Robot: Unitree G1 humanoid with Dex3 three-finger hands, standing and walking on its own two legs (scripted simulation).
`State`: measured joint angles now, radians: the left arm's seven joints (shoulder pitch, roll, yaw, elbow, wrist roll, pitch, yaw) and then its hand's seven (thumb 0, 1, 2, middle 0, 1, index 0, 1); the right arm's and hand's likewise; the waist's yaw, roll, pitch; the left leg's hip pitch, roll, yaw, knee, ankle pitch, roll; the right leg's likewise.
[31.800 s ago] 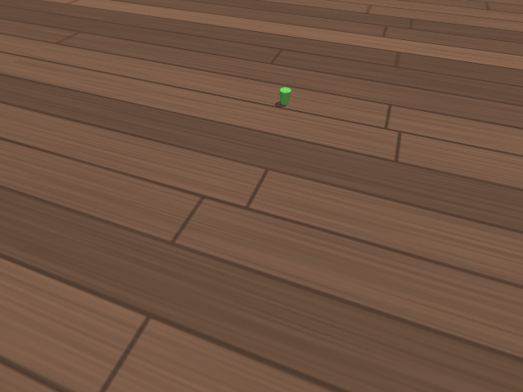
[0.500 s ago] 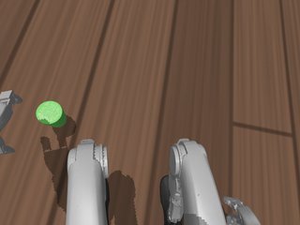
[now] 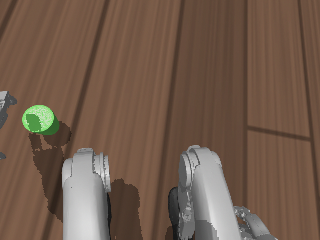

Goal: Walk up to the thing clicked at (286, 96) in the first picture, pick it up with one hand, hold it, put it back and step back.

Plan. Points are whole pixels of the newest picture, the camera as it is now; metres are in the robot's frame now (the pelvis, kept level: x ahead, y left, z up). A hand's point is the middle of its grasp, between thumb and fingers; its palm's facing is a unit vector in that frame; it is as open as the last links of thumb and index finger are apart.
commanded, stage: rise first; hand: left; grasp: from above
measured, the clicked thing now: (44, 122) +0.42 +0.34 -0.28
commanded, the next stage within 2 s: approach in 0.38 s
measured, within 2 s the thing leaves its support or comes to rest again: neither
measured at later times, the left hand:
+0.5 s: hand (4, 130) +0.37 +0.38 -0.16, palm faces -0.42 -0.12 -0.90, open 14.1 cm
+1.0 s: hand (44, 104) +0.45 +0.30 -0.15, palm faces -0.37 -0.06 -0.93, open 14.1 cm
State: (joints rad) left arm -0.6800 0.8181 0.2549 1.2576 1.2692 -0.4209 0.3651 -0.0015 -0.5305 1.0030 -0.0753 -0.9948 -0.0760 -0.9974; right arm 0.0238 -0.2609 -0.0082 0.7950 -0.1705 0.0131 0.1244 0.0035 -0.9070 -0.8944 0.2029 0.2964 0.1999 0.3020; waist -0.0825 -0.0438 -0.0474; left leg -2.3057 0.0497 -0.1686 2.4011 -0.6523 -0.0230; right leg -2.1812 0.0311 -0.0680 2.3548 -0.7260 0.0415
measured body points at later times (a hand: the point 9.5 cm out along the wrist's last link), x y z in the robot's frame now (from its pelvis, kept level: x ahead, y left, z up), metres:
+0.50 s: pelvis +0.00 +0.00 -0.01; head +0.23 +0.07 +0.37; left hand +0.39 +0.39 -0.11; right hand +0.12 -0.28 -0.13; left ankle +0.08 +0.14 -0.30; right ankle +0.09 -0.13 -0.30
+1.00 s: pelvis +0.00 +0.00 +0.00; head +0.23 +0.06 +0.38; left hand +0.46 +0.30 -0.10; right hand +0.08 -0.28 -0.12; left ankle +0.08 +0.14 -0.30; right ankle +0.09 -0.13 -0.30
